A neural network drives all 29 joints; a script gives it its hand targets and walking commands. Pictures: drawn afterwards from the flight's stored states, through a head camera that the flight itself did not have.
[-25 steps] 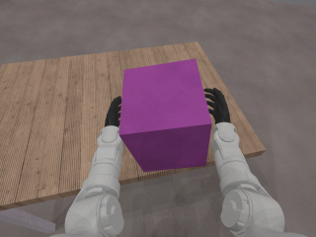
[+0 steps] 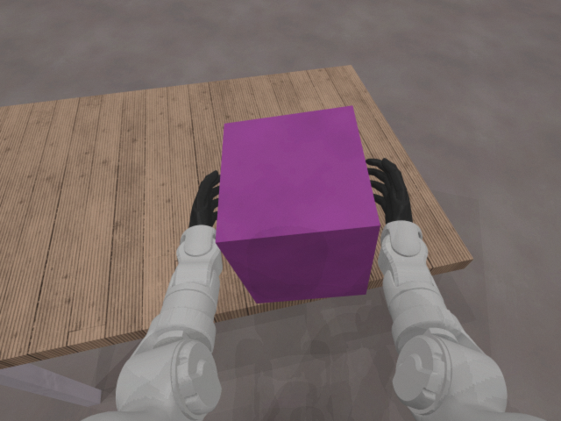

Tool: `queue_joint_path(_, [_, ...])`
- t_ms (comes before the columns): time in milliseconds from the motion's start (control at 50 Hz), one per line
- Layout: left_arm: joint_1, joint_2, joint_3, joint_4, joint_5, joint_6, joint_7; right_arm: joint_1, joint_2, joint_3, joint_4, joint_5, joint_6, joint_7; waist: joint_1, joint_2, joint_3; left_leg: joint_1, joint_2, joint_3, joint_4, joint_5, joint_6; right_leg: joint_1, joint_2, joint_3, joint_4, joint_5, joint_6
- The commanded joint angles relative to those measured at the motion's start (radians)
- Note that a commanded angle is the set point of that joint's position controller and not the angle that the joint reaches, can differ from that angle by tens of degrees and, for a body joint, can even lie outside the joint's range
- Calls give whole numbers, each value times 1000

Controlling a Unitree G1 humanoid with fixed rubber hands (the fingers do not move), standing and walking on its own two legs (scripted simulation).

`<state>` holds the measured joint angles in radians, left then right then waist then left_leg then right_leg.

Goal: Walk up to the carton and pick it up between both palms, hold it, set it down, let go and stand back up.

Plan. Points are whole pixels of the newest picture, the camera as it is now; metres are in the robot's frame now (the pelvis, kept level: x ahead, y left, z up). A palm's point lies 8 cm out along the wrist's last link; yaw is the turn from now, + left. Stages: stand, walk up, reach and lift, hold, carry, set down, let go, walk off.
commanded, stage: set down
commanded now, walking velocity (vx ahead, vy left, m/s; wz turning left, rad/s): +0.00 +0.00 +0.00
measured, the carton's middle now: (299, 214) +0.43 +0.00 +0.01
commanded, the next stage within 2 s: none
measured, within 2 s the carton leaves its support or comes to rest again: rests again in 0.38 s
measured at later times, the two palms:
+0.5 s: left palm (216, 220) +0.40 +0.13 +0.03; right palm (402, 220) +0.40 -0.16 +0.04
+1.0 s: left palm (218, 221) +0.40 +0.13 +0.02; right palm (403, 222) +0.40 -0.16 +0.04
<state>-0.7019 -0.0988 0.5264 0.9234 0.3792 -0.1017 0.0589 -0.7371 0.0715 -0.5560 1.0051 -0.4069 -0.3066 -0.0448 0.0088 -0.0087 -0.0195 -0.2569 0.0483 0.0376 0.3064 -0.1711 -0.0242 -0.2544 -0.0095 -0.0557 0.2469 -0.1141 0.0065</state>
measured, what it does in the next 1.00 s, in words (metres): stands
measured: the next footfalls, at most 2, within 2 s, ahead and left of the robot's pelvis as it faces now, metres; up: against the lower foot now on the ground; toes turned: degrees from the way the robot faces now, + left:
none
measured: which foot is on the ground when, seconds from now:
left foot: down 0.00-1.00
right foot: down 0.00-1.00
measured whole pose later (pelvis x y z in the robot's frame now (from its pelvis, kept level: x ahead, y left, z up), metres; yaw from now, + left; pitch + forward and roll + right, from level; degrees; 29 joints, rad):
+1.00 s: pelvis +0.01 +0.00 +0.00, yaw -1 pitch +9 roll -1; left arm -0.69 -0.16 0.61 0.88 0.47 -0.21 0.05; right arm -0.69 0.09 -0.59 0.94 -0.45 -0.33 -0.02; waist 0.01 -0.03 0.00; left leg -0.27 0.05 0.06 0.30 -0.18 -0.02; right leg -0.29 0.00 -0.03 0.26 -0.12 0.00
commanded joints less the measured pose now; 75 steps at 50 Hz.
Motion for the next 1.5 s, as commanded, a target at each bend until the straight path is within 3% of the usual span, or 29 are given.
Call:
queue_joint_path(0, [-567,-445,-251,-68,29,-83,-96,-422,509,222,22,-82,-22,134,-2,1,-463,24,-40,93,-21,257,-10,333,23,-40,72,314,18])
queue_joint_path(60, [-564,-437,-243,-63,36,-85,-97,-406,512,198,28,-98,-17,135,-10,4,-445,40,-37,92,-22,265,-13,309,25,-44,67,306,18])
queue_joint_path(220, [-500,-444,-221,-60,63,-91,-102,-383,526,224,13,-91,-32,133,9,2,-439,25,-42,95,-3,343,-11,353,19,-33,92,419,23])
queue_joint_path(420, [-434,-434,-209,-26,87,-122,-96,-369,535,263,-7,-84,-65,127,39,-9,-443,-61,-44,98,2,348,1,402,11,-18,126,507,23])
queue_joint_path(660, [-394,-430,-185,-17,111,-125,-94,-326,501,226,16,-100,-62,132,32,4,-395,-25,-36,92,-7,302,1,319,17,-22,90,371,8])
queue_joint_path(820, [-352,-414,-159,-16,125,-122,-94,-309,501,227,0,-102,-55,139,49,-6,-384,-36,-40,93,-9,298,14,319,14,-18,92,375,12])
queue_joint_path(1100, [-309,-385,-147,-9,133,-129,-93,-283,475,233,-14,-102,-54,136,49,-15,-360,-56,-40,92,-4,282,25,304,12,-2,102,375,15])
queue_joint_path(1220, [-285,-279,-104,-2,127,-134,-70,-262,357,217,-4,-80,-52,121,62,-24,-355,-57,-39,94,-1,271,31,292,13,4,102,350,16])
queue_joint_path(1300, [-284,-19,-74,-17,72,-151,13,-259,60,191,12,20,-63,59,70,-16,-397,-32,-30,98,30,333,17,238,28,13,103,328,6])
queue_joint_path(1380, [-372,123,-186,62,-136,-177,91,-370,-108,378,95,313,-62,-5,87,20,-519,-112,-32,86,104,346,8,169,41,60,150,347,-17])
queue_joint_path(1480, [-471,233,-288,228,-328,-275,119,-488,-209,537,193,539,-79,-42,91,14,-725,-226,-32,64,194,304,-19,121,41,72,243,367,-18])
